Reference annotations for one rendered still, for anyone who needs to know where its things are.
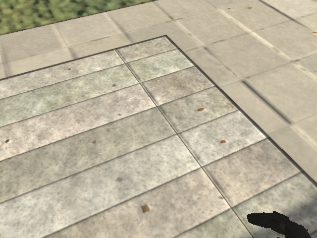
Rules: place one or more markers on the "robot right hand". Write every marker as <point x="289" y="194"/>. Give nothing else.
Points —
<point x="278" y="223"/>

